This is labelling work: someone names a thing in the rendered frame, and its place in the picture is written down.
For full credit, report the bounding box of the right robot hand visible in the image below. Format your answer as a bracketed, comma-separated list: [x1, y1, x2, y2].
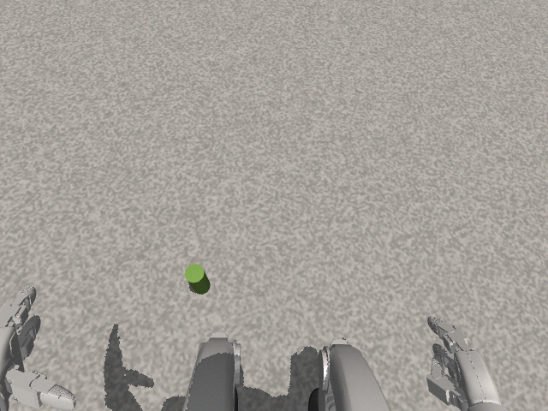
[426, 316, 502, 411]

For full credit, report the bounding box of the left robot hand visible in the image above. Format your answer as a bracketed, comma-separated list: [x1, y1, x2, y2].
[0, 286, 76, 410]

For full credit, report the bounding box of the can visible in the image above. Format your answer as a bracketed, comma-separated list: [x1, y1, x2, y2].
[185, 264, 211, 295]

